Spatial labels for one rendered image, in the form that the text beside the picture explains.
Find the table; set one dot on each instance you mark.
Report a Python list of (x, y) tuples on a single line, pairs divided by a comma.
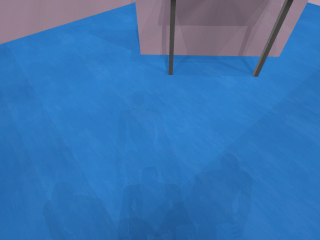
[(275, 30)]

